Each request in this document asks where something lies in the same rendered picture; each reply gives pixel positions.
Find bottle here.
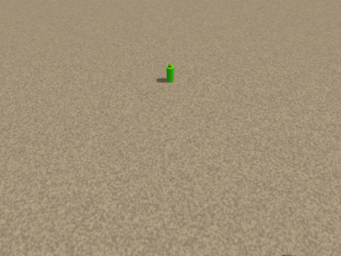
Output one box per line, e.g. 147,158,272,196
167,64,174,82

